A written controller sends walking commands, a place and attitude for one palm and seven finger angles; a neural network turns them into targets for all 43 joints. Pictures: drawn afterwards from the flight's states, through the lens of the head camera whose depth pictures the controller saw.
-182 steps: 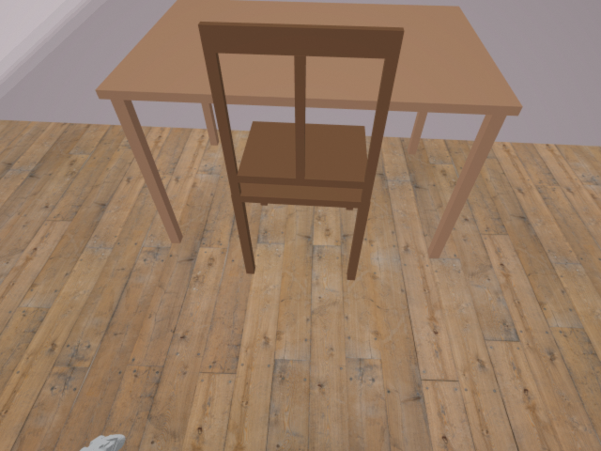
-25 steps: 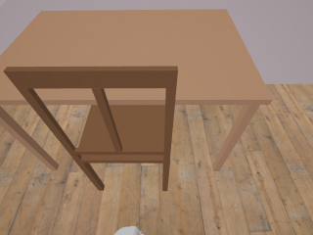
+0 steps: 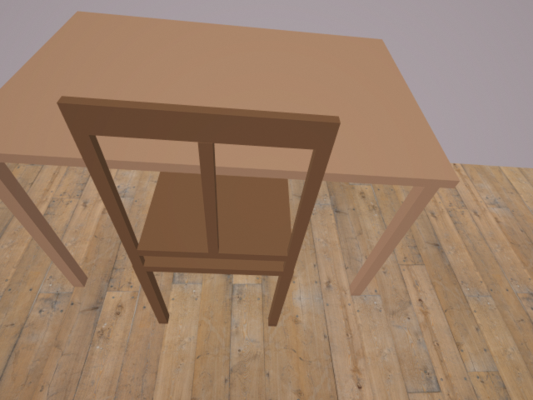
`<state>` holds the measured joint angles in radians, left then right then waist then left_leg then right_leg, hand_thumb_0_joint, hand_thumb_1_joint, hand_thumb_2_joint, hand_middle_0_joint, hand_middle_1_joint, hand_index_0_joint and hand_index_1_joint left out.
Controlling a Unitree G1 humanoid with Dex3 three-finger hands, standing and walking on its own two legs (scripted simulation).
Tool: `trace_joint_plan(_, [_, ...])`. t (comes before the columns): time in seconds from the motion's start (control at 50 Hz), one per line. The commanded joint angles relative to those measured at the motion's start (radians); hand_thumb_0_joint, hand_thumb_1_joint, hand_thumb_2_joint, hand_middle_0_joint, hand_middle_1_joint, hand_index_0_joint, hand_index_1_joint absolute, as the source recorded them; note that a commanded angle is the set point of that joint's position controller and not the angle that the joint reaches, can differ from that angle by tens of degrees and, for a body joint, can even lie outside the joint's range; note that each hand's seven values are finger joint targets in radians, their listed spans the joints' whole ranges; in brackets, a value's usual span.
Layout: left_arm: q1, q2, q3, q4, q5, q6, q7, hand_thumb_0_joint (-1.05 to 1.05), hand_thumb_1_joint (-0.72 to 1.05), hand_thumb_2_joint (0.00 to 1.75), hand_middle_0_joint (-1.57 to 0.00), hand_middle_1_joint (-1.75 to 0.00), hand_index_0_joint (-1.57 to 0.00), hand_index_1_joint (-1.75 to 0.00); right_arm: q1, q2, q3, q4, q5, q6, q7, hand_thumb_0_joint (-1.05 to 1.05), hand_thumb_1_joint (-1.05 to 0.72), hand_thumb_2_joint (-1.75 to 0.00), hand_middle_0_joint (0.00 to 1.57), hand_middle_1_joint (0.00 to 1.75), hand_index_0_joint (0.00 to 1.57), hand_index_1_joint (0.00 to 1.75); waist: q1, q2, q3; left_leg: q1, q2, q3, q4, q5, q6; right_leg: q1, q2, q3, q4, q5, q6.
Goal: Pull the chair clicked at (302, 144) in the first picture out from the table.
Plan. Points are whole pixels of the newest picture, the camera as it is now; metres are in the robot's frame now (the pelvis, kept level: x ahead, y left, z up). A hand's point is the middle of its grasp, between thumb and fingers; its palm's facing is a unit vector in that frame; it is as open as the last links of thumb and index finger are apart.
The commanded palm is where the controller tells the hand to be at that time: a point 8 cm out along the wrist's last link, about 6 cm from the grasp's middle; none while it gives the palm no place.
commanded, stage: come to a stop and stand still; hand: left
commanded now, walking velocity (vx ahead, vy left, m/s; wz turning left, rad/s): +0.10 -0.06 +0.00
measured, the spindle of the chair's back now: (210, 205) +0.50 +0.14 -0.07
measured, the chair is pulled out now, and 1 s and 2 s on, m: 0.00 0.00 0.00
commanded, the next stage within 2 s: look again from close up in 0.86 s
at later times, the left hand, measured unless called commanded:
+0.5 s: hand out of the picture -0.04 +0.11 -0.19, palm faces +0.10 -0.99 -0.12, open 7.3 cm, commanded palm none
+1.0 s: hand out of the picture -0.01 +0.17 -0.18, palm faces +0.04 -0.98 -0.21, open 7.3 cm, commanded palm none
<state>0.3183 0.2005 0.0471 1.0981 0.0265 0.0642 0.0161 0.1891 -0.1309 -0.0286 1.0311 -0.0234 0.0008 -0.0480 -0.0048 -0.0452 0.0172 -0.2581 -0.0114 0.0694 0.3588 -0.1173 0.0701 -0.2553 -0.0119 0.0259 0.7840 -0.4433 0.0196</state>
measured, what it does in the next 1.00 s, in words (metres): steps on the spot: right foot, then left foot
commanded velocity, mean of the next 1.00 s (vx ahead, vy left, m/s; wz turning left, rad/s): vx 0.03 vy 0.02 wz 0.00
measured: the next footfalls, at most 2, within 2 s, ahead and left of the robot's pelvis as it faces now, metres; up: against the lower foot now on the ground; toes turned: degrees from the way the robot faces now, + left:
right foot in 0.16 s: -0.04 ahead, -0.13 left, +0.00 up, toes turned +0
left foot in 0.44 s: +0.03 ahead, +0.09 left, +0.00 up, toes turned +3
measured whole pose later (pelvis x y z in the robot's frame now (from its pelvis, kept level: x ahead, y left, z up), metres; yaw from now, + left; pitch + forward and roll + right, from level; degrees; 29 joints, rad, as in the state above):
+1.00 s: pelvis -0.01 -0.01 +0.00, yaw +2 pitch +0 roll +1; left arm 0.27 0.17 -0.01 1.11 0.01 0.00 0.04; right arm 0.22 -0.16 -0.01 1.11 -0.02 0.00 -0.03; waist 0.00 -0.02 0.03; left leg -0.19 -0.03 0.05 0.40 -0.21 0.03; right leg -0.07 -0.03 -0.02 0.41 -0.33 0.00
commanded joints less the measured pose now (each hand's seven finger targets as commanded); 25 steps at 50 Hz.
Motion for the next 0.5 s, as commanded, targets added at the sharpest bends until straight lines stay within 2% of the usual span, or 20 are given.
trace_joint_plan(0.0, [0.053, 0.017, 0.0, -0.03, -0.004, -0.022, 0.004, 0.0, 0.9, 0.9, -0.2, -0.3, -0.2, -0.3, 0.119, -0.192, -0.044, 0.01, -0.003, 0.0, -0.001, 0.0, -0.9, -0.9, 0.2, 0.3, 0.2, 0.3, -0.027, 0.181, -0.034, 0.127, 0.258, -0.314, -0.206, -0.275, 0.067, -0.042, 0.005, -0.029, -0.117, -0.027, -0.017])
trace_joint_plan(0.04, [0.089, 0.013, -0.001, -0.013, -0.008, -0.025, 0.003, 0.0, 0.9, 0.9, -0.2, -0.3, -0.2, -0.3, 0.121, -0.188, -0.045, 0.024, -0.003, 0.003, 0.004, 0.0, -0.9, -0.9, 0.2, 0.3, 0.2, 0.3, -0.012, 0.185, -0.014, 0.065, 0.237, -0.3, -0.221, -0.323, 0.053, 0.035, 0.019, -0.053, -0.222, -0.007, -0.034])
trace_joint_plan(0.06, [0.121, 0.008, 0.0, 0.002, -0.009, -0.027, 0.004, 0.0, 0.9, 0.9, -0.2, -0.3, -0.2, -0.3, 0.121, -0.187, -0.047, 0.026, -0.005, 0.006, 0.005, 0.0, -0.9, -0.9, 0.2, 0.3, 0.2, 0.3, 0.001, 0.18, -0.018, 0.04, 0.217, -0.283, -0.217, -0.343, 0.035, 0.091, 0.028, -0.068, -0.299, 0.031, -0.039])
trace_joint_plan(0.08, [0.162, 0.003, 0.0, 0.019, -0.01, -0.03, 0.005, 0.0, 0.9, 0.9, -0.2, -0.3, -0.2, -0.3, 0.11, -0.182, -0.047, 0.03, -0.001, 0.011, 0.006, 0.0, -0.9, -0.9, 0.2, 0.3, 0.2, 0.3, 0.019, 0.165, -0.012, 0.003, 0.192, -0.252, -0.207, -0.379, 0.008, 0.156, 0.034, -0.092, -0.398, 0.1, -0.042])
trace_joint_plan(0.1, [0.179, 0.014, 0.0, 0.032, -0.007, -0.035, 0.009, 0.0, 0.9, 0.9, -0.2, -0.3, -0.2, -0.3, 0.118, -0.162, -0.044, 0.041, 0.003, 0.012, 0.008, 0.0, -0.9, -0.9, 0.2, 0.3, 0.2, 0.3, 0.022, 0.135, -0.002, -0.037, 0.151, -0.212, -0.176, -0.389, -0.023, 0.217, 0.019, -0.075, -0.486, 0.133, -0.049])
trace_joint_plan(0.12, [0.189, 0.035, 0.004, 0.039, -0.005, -0.041, 0.014, 0.0, 0.9, 0.9, -0.2, -0.3, -0.2, -0.3, 0.12, -0.126, -0.037, 0.048, 0.008, 0.013, 0.011, 0.0, -0.9, -0.9, 0.2, 0.3, 0.2, 0.3, 0.024, 0.068, 0.013, -0.096, 0.098, -0.159, -0.096, -0.376, -0.056, 0.242, -0.049, 0.008, -0.545, 0.075, -0.071])
trace_joint_plan(0.14, [0.167, 0.07, 0.005, 0.032, -0.004, -0.048, 0.018, 0.0, 0.9, 0.9, -0.2, -0.3, -0.2, -0.3, 0.112, -0.072, -0.023, 0.05, 0.016, 0.014, 0.015, 0.0, -0.9, -0.9, 0.2, 0.3, 0.2, 0.3, 0.019, -0.053, 0.068, -0.123, 0.026, -0.077, 0.029, -0.328, -0.081, 0.161, -0.153, 0.136, -0.626, -0.071, -0.109])
trace_joint_plan(0.16, [0.121, 0.102, 0.008, 0.019, -0.006, -0.048, 0.019, 0.0, 0.9, 0.9, -0.2, -0.3, -0.2, -0.3, 0.111, -0.055, -0.016, 0.041, 0.01, 0.018, 0.019, 0.0, -0.9, -0.9, 0.2, 0.3, 0.2, 0.3, 0.005, -0.132, 0.109, -0.08, 0.006, -0.036, 0.137, -0.297, -0.085, 0.004, -0.248, 0.224, -0.721, -0.255, -0.147])
trace_joint_plan(0.18, [0.045, 0.101, 0.004, -0.003, -0.011, -0.057, 0.021, 0.0, 0.9, 0.9, -0.2, -0.3, -0.2, -0.3, 0.119, -0.071, -0.02, 0.05, 0.001, 0.019, 0.023, 0.0, -0.9, -0.9, 0.2, 0.3, 0.2, 0.3, -0.008, -0.126, 0.141, -0.042, 0.02, -0.047, 0.227, -0.256, -0.081, -0.105, -0.272, 0.25, -0.749, -0.297, -0.164])
trace_joint_plan(0.2, [0.015, 0.074, 0.001, -0.01, -0.014, -0.07, 0.023, 0.0, 0.9, 0.9, -0.2, -0.3, -0.2, -0.3, 0.121, -0.07, -0.018, 0.061, -0.002, 0.016, 0.027, 0.0, -0.9, -0.9, 0.2, 0.3, 0.2, 0.3, -0.008, -0.133, 0.193, -0.075, 0.034, -0.067, 0.27, -0.211, -0.072, -0.112, -0.239, 0.225, -0.735, -0.173, -0.158])
trace_joint_plan(0.22, [0.02, 0.057, -0.002, -0.004, -0.017, -0.077, 0.021, 0.0, 0.9, 0.9, -0.2, -0.3, -0.2, -0.3, 0.147, -0.062, -0.013, 0.074, 0.0, 0.012, 0.028, 0.0, -0.9, -0.9, 0.2, 0.3, 0.2, 0.3, -0.015, -0.105, 0.195, -0.088, 0.042, -0.066, 0.285, -0.176, -0.069, -0.066, -0.22, 0.181, -0.701, -0.06, -0.157])
trace_joint_plan(0.26, [0.06, 0.042, -0.006, 0.006, -0.016, -0.086, 0.019, 0.0, 0.9, 0.9, -0.2, -0.3, -0.2, -0.3, 0.159, -0.053, -0.007, 0.078, 0.004, 0.004, 0.03, 0.0, -0.9, -0.9, 0.2, 0.3, 0.2, 0.3, -0.003, -0.072, 0.217, -0.128, 0.047, -0.054, 0.295, -0.188, -0.071, -0.024, -0.212, 0.15, -0.663, 0.054, -0.155])
trace_joint_plan(0.32, [0.108, 0.033, -0.007, 0.025, -0.013, -0.1, 0.022, 0.0, 0.9, 0.9, -0.2, -0.3, -0.2, -0.3, 0.15, -0.046, 0.001, 0.069, 0.004, -0.007, 0.021, 0.0, -0.9, -0.9, 0.2, 0.3, 0.2, 0.3, 0.015, -0.051, 0.171, -0.129, 0.053, -0.052, 0.272, -0.208, -0.081, 0.077, -0.223, 0.12, -0.566, 0.407, -0.162])
trace_joint_plan(0.34, [0.114, 0.034, -0.006, 0.031, -0.013, -0.1, 0.023, 0.0, 0.9, 0.9, -0.2, -0.3, -0.2, -0.3, 0.149, -0.042, 0.002, 0.07, 0.008, -0.007, 0.016, 0.0, -0.9, -0.9, 0.2, 0.3, 0.2, 0.3, 0.019, -0.066, 0.164, -0.118, 0.057, -0.047, 0.257, -0.202, -0.082, 0.092, -0.23, 0.107, -0.54, 0.502, -0.159])
trace_joint_plan(0.36, [0.111, 0.029, -0.007, 0.035, -0.014, -0.101, 0.027, 0.0, 0.9, 0.9, -0.2, -0.3, -0.2, -0.3, 0.158, -0.041, 0.006, 0.072, 0.008, -0.009, 0.012, 0.0, -0.9, -0.9, 0.2, 0.3, 0.2, 0.3, 0.014, -0.049, 0.129, -0.074, 0.063, -0.057, 0.21, -0.176, -0.084, 0.11, -0.227, 0.105, -0.499, 0.604, -0.158])
trace_joint_plan(0.38, [0.104, 0.029, -0.005, 0.039, -0.016, -0.101, 0.029, 0.0, 0.9, 0.9, -0.2, -0.3, -0.2, -0.3, 0.175, -0.038, 0.008, 0.078, 0.01, -0.013, 0.008, 0.0, -0.9, -0.9, 0.2, 0.3, 0.2, 0.3, 0.007, -0.035, 0.092, -0.008, 0.067, -0.061, 0.138, -0.079, -0.083, 0.119, -0.208, 0.08, -0.45, 0.678, -0.139])
trace_joint_plan(0.4, [0.102, 0.022, -0.006, 0.043, -0.02, -0.099, 0.029, 0.0, 0.9, 0.9, -0.2, -0.3, -0.2, -0.3, 0.194, -0.046, 0.01, 0.089, 0.013, -0.02, 0.003, 0.0, -0.9, -0.9, 0.2, 0.3, 0.2, 0.3, 0.004, -0.009, 0.048, 0.065, 0.077, -0.077, 0.084, 0.104, -0.074, 0.124, -0.165, 0.042, -0.396, 0.732, -0.106])
trace_joint_plan(0.42, [0.114, 0.006, -0.007, 0.043, -0.023, -0.098, 0.032, 0.0, 0.9, 0.9, -0.2, -0.3, -0.2, -0.3, 0.219, -0.066, 0.009, 0.102, 0.013, -0.028, -0.003, 0.0, -0.9, -0.9, 0.2, 0.3, 0.2, 0.3, 0.006, 0.014, -0.007, 0.139, 0.104, -0.093, 0.098, 0.28, -0.059, 0.129, -0.119, 0.017, -0.363, 0.72, -0.079])
trace_joint_plan(0.44, [0.116, -0.007, -0.007, 0.04, -0.021, -0.093, 0.035, 0.0, 0.9, 0.9, -0.2, -0.3, -0.2, -0.3, 0.225, -0.077, 0.005, 0.109, 0.016, -0.031, -0.008, 0.0, -0.9, -0.9, 0.2, 0.3, 0.2, 0.3, 0.012, 0.004, -0.01, 0.153, 0.126, -0.094, 0.125, 0.347, -0.043, 0.118, -0.094, 0.006, -0.371, 0.637, -0.061])
trace_joint_plan(0.48, [0.117, -0.009, -0.008, 0.049, -0.021, -0.085, 0.041, 0.0, 0.9, 0.9, -0.2, -0.3, -0.2, -0.3, 0.218, -0.083, 0.008, 0.111, 0.013, -0.033, -0.013, 0.0, -0.9, -0.9, 0.2, 0.3, 0.2, 0.3, 0.011, 0.073, -0.038, 0.184, 0.138, -0.106, 0.136, 0.488, -0.025, 0.129, -0.09, -0.001, -0.359, 0.584, -0.052])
